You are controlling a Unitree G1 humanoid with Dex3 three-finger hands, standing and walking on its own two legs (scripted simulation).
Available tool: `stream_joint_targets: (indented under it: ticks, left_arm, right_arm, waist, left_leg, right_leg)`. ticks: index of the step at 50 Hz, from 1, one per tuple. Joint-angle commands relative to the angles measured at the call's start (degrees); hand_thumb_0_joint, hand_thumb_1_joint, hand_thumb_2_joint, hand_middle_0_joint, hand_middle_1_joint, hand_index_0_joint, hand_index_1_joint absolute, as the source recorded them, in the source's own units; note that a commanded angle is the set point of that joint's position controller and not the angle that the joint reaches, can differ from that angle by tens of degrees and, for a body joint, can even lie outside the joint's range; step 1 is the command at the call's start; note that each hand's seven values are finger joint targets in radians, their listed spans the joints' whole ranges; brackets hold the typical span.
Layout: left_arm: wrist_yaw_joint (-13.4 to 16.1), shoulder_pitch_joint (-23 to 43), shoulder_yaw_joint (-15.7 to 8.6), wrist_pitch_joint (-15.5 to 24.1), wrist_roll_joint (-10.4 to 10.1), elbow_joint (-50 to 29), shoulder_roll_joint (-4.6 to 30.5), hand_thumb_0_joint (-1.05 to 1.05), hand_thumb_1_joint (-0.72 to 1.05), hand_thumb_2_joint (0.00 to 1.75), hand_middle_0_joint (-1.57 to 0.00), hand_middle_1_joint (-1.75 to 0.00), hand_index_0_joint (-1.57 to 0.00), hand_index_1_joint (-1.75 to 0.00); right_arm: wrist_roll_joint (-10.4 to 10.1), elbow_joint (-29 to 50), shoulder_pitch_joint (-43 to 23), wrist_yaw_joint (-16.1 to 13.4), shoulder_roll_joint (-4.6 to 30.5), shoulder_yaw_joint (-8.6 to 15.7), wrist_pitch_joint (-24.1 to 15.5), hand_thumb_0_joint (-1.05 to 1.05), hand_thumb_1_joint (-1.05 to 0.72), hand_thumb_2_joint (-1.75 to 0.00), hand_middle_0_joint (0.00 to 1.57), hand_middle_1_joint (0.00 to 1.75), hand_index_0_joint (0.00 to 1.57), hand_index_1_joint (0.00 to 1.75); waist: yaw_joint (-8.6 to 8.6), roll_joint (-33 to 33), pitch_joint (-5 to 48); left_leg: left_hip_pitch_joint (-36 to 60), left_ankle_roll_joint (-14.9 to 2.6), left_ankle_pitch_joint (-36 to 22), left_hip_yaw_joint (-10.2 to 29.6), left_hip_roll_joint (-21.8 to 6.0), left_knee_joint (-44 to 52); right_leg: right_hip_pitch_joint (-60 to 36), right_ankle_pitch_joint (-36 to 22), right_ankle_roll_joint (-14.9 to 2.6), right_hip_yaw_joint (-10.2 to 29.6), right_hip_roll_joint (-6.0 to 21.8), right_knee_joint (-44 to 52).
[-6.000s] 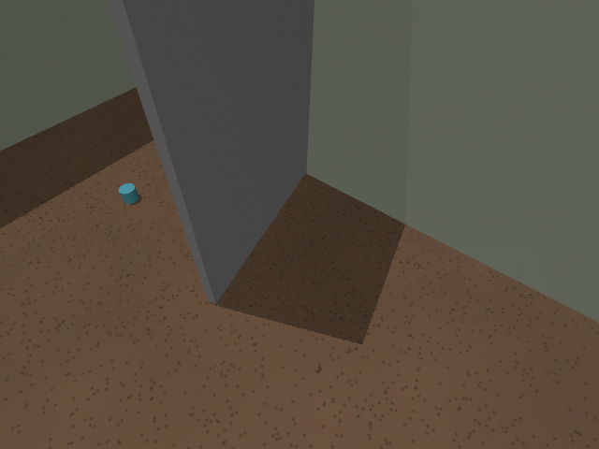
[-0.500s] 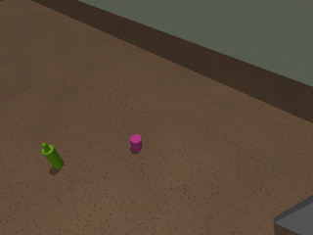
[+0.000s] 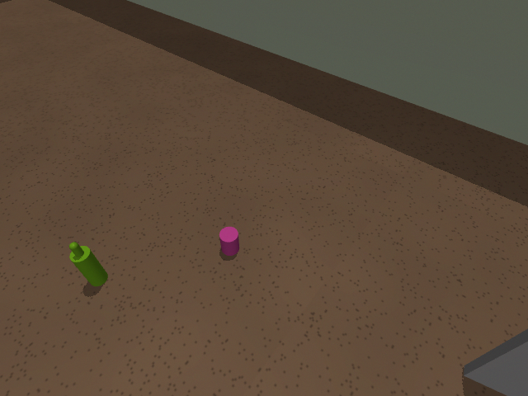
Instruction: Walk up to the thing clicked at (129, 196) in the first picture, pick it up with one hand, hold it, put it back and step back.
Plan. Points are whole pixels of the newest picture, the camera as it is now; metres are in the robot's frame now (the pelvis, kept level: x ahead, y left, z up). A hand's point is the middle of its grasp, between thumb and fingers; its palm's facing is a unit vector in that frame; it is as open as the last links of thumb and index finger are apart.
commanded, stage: stand
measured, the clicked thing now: out of the picture +0.84 -1.26 -0.75
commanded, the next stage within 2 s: walk up in 0.56 s
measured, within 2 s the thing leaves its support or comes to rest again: neither
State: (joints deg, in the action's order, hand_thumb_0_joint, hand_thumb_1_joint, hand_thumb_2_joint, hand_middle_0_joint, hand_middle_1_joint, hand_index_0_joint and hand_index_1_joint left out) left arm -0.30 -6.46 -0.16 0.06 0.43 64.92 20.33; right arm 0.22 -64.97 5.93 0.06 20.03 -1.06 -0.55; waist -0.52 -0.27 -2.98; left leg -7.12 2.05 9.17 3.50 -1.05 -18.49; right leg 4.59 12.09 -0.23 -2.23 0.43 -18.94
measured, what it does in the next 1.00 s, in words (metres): stands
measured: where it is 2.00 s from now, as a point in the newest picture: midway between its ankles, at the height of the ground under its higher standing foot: outside the picture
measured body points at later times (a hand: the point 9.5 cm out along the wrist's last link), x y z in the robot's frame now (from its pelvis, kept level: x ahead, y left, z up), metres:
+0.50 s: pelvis +0.00 +0.00 +0.00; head +0.01 +0.00 +0.45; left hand +0.07 +0.30 -0.13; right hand +0.07 -0.30 -0.13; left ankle +0.01 +0.14 -0.75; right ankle -0.02 -0.11 -0.75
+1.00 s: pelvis -0.01 +0.01 -0.02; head +0.03 -0.01 +0.43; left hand +0.12 +0.31 -0.14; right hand +0.03 -0.33 -0.14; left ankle +0.01 +0.14 -0.75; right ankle -0.03 -0.10 -0.75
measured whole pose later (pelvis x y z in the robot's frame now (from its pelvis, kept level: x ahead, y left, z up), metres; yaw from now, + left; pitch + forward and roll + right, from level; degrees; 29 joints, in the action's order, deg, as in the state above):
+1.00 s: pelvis -0.01 +0.01 -0.02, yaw -11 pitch -3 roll +0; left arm -1.0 -11.6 -3.1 -1.1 0.9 53.6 23.3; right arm 1.6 -52.6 7.1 1.3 22.2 4.0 0.8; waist 0.0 -0.5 -8.3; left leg -12.9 1.5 18.9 -6.6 -5.7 -34.9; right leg 14.3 23.0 -1.5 -1.1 0.1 -36.7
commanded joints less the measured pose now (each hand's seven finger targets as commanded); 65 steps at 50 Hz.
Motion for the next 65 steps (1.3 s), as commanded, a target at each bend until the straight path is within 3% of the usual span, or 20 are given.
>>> stream_joint_targets:
  ticks: [1, 27, 28, 32, 36, 38, 39, 40, 41, 46, 49, 50, 51, 52, 53, 56, 59, 63, 64, 65]
  left_arm:
    - [0.67, 2.00, -2.45, 1.48, 0.04, -3.36, 12.60, 0.00, 0.90, 0.90, -0.20, -0.30, -0.20, -0.30]
    - [0.62, 1.51, -2.49, 1.56, -0.01, -3.60, 12.32, 0.00, 0.90, 0.90, -0.20, -0.30, -0.20, -0.30]
    - [0.59, -0.41, -4.29, 1.21, -0.24, -5.50, 14.83, 0.00, 0.90, 0.90, -0.20, -0.30, -0.20, -0.30]
    - [0.87, 1.22, -5.30, 1.25, -0.02, -8.77, 15.96, 0.00, 0.90, 0.90, -0.20, -0.30, -0.20, -0.30]
    - [0.83, 0.45, -5.02, 0.60, -0.10, -11.13, 14.24, 0.00, 0.90, 0.90, -0.20, -0.30, -0.20, -0.30]
    - [0.76, -0.92, -4.30, 0.11, -0.14, -11.90, 11.91, 0.00, 0.90, 0.90, -0.20, -0.30, -0.20, -0.30]
    - [0.85, -3.34, -4.57, -0.36, 0.09, -11.71, 11.70, 0.00, 0.90, 0.90, -0.20, -0.30, -0.20, -0.30]
    - [0.99, -4.08, -4.81, -0.73, 0.33, -12.29, 12.24, 0.00, 0.90, 0.90, -0.20, -0.30, -0.20, -0.30]
    - [0.89, -4.35, -4.89, -0.95, 0.30, -12.98, 12.43, 0.00, 0.90, 0.90, -0.20, -0.30, -0.20, -0.30]
    - [-0.69, -7.60, -5.21, -0.32, 0.33, -13.99, 11.44, 0.00, 0.90, 0.90, -0.20, -0.30, -0.20, -0.30]
    - [0.09, -11.59, -5.81, 0.38, 1.14, -13.14, 11.41, 0.00, 0.90, 0.90, -0.20, -0.30, -0.20, -0.30]
    - [0.61, -12.45, -6.82, 1.00, 1.53, -13.27, 14.67, 0.00, 0.90, 0.90, -0.20, -0.30, -0.20, -0.30]
    - [1.03, -11.68, -8.01, 1.77, 2.00, -14.92, 20.11, 0.00, 0.90, 0.90, -0.20, -0.30, -0.20, -0.30]
    - [1.10, -10.44, -7.86, 2.02, 1.89, -16.64, 22.45, 0.00, 0.90, 0.90, -0.20, -0.30, -0.20, -0.30]
    - [1.11, -8.58, -7.67, 1.98, 1.29, -17.35, 20.56, 0.00, 0.90, 0.90, -0.20, -0.30, -0.20, -0.30]
    - [1.88, -7.18, -6.18, 1.93, 0.97, -18.18, 15.81, 0.00, 0.90, 0.90, -0.20, -0.30, -0.20, -0.30]
    - [2.09, -10.54, -5.96, 1.77, 1.30, -18.35, 15.80, 0.00, 0.90, 0.90, -0.20, -0.30, -0.20, -0.30]
    - [1.87, -6.33, -5.79, 1.08, 0.29, -20.24, 16.03, 0.00, 0.90, 0.90, -0.20, -0.30, -0.20, -0.30]
    - [1.67, -4.55, -5.36, 0.72, -0.28, -20.57, 15.33, 0.00, 0.90, 0.90, -0.20, -0.30, -0.20, -0.30]
    - [1.54, -4.74, -4.55, 0.56, -0.67, -21.03, 12.89, 0.00, 0.90, 0.90, -0.20, -0.30, -0.20, -0.30]
  right_arm:
    - [0.13, 3.04, -2.21, -0.85, 12.25, 2.22, -0.90, 0.00, -0.90, -0.90, 0.20, 0.30, 0.20, 0.30]
    - [0.20, 3.26, -1.37, -0.77, 12.37, 2.40, -0.98, 0.00, -0.90, -0.90, 0.20, 0.30, 0.20, 0.30]
    - [0.53, 5.73, -3.80, -0.57, 15.72, 5.12, -0.76, 0.00, -0.90, -0.90, 0.20, 0.30, 0.20, 0.30]
    - [0.28, 7.17, -1.19, -0.30, 13.48, 5.44, -0.06, 0.00, -0.90, -0.90, 0.20, 0.30, 0.20, 0.30]
    - [0.30, 8.81, -0.79, -0.08, 14.59, 6.67, -0.01, 0.00, -0.90, -0.90, 0.20, 0.30, 0.20, 0.30]
    - [0.59, 9.62, 0.04, -0.06, 16.94, 7.85, 0.05, 0.00, -0.90, -0.90, 0.20, 0.30, 0.20, 0.30]
    - [0.90, 10.95, -1.32, -0.09, 18.02, 8.54, -0.06, 0.00, -0.90, -0.90, 0.20, 0.30, 0.20, 0.30]
    - [1.45, 12.12, -1.04, -0.06, 17.98, 8.96, -0.18, 0.00, -0.90, -0.90, 0.20, 0.30, 0.20, 0.30]
    - [1.85, 12.97, -0.41, -0.11, 17.68, 9.08, -0.32, 0.00, -0.90, -0.90, 0.20, 0.30, 0.20, 0.30]
    - [1.93, 15.92, -1.07, 0.13, 17.37, 8.80, -0.21, 0.00, -0.90, -0.90, 0.20, 0.30, 0.20, 0.30]
    - [0.91, 17.61, -1.47, 0.46, 16.71, 8.73, 1.12, 0.00, -0.90, -0.90, 0.20, 0.30, 0.20, 0.30]
    - [0.42, 18.36, -0.42, 0.52, 13.94, 7.88, 1.55, 0.00, -0.90, -0.90, 0.20, 0.30, 0.20, 0.30]
    - [0.01, 20.50, -1.46, 0.73, 9.41, 6.50, 1.88, 0.00, -0.90, -0.90, 0.20, 0.30, 0.20, 0.30]
    - [0.11, 20.50, -3.57, -0.07, 12.08, 7.00, 2.78, 0.00, -0.90, -0.90, 0.20, 0.30, 0.20, 0.30]
    - [0.04, 19.25, -1.58, -0.24, 13.25, 7.41, 3.01, 0.00, -0.90, -0.90, 0.20, 0.30, 0.20, 0.30]
    - [-0.22, 17.16, 1.94, -0.34, 12.69, 6.55, 2.06, 0.00, -0.90, -0.90, 0.20, 0.30, 0.20, 0.30]
    - [0.69, 17.53, 1.12, -0.23, 12.05, 6.32, 1.70, 0.00, -0.90, -0.90, 0.20, 0.30, 0.20, 0.30]
    - [0.80, 16.00, 4.44, -0.61, 11.08, 6.68, 0.80, 0.00, -0.90, -0.90, 0.20, 0.30, 0.20, 0.30]
    - [0.97, 14.90, 6.08, -0.68, 11.30, 7.00, 0.48, 0.00, -0.90, -0.90, 0.20, 0.30, 0.20, 0.30]
    - [1.45, 14.90, 6.50, -0.86, 12.78, 7.48, 0.00, 0.00, -0.90, -0.90, 0.20, 0.30, 0.20, 0.30]
  waist:
    - [0.20, 0.42, 4.58]
    - [0.08, -0.74, 4.29]
    - [0.44, -0.08, 2.99]
    - [1.42, 6.28, 3.85]
    - [1.68, 3.48, 3.93]
    - [2.13, -4.31, 4.08]
    - [1.35, -9.33, 4.00]
    - [1.61, -10.61, 2.75]
    - [1.38, -8.95, 1.02]
    - [1.18, -11.70, 2.29]
    - [-0.80, -8.71, 3.82]
    - [-1.44, -0.20, 4.20]
    - [-1.70, 14.58, 2.18]
    - [-2.53, 10.96, 3.05]
    - [-1.25, 8.14, 1.47]
    - [0.20, 7.84, 3.09]
    - [-1.61, 8.43, 4.55]
    - [1.08, 9.65, 5.33]
    - [2.35, 7.82, 5.11]
    - [2.54, 3.33, 5.61]
  left_leg:
    - [0.81, -2.54, -9.95, 3.19, -5.67, 1.53]
    - [-0.10, -2.51, -10.85, 3.59, -5.90, 1.70]
    - [2.19, -3.25, -4.35, -0.88, -3.42, -4.73]
    - [-0.88, -3.16, 1.22, -2.33, -2.23, -8.67]
    - [1.43, -5.51, -1.95, 0.17, -5.41, -7.42]
    - [2.18, -10.57, -2.29, 6.97, -12.62, -1.38]
    - [1.29, -14.75, -5.05, 10.70, -18.45, 0.73]
    - [-0.73, -18.01, -7.56, 13.14, -22.40, 2.35]
    - [-2.07, -18.38, -9.71, 11.43, -22.90, 2.24]
    - [2.30, -12.30, -15.04, 0.28, -15.12, -6.55]
    - [-2.03, -9.68, -12.53, -3.52, -13.18, -15.29]
    - [-7.62, -7.02, -4.17, -5.41, -9.93, -22.06]
    - [-18.91, -2.77, 16.49, -8.80, -1.06, -34.14]
    - [-16.91, -2.53, 28.67, -2.15, -0.43, -40.34]
    - [-16.54, -2.27, 27.86, 0.13, -1.46, -43.81]
    - [-17.14, -2.19, 22.31, -0.87, -2.29, -37.69]
    - [-16.25, -1.57, 20.62, -1.82, -1.25, -28.35]
    - [-6.12, -2.32, 12.50, -3.85, 0.89, -14.00]
    - [-0.98, -2.84, 5.81, -4.30, 1.23, -8.06]
    - [2.96, -4.45, 0.99, 0.89, -2.76, -3.25]
  right_leg:
    - [-0.06, -8.95, -0.75, 5.43, 7.52, 3.85]
    - [-1.12, -9.10, -0.95, 5.20, 7.43, 3.44]
    - [4.48, -13.96, -1.84, 9.99, 7.71, 2.41]
    - [6.33, -15.12, -4.72, 14.00, 10.19, -0.27]
    - [11.65, -12.13, -3.64, 11.61, 6.07, -6.91]
    - [14.56, -3.92, -1.66, 5.96, -0.36, -18.14]
    - [15.16, 10.56, -1.02, 2.90, -2.26, -26.81]
    - [17.15, 19.99, -0.79, 3.99, -0.88, -35.10]
    - [18.26, 21.10, -1.01, 5.38, 0.69, -36.71]
    - [14.97, 15.29, -0.76, 0.51, 0.07, -21.36]
    - [5.21, 2.28, -1.55, -2.41, -2.40, -7.68]
    - [0.37, -4.68, -2.53, 5.40, 1.40, -3.92]
    - [-0.47, -9.68, -8.28, 27.94, 15.21, 1.85]
    - [6.44, -8.47, -16.53, 36.53, 21.48, 2.74]
    - [7.48, -9.97, -17.07, 33.40, 20.27, 0.89]
    - [2.28, -23.63, -12.37, 19.61, 12.77, -6.13]
    - [-1.02, -28.32, -12.31, 18.67, 11.34, -8.72]
    - [5.43, -27.05, -10.47, 17.41, 10.57, -12.25]
    - [9.61, -23.11, -8.69, 16.46, 9.55, -13.70]
    - [13.47, -16.74, -5.62, 15.13, 7.19, -15.83]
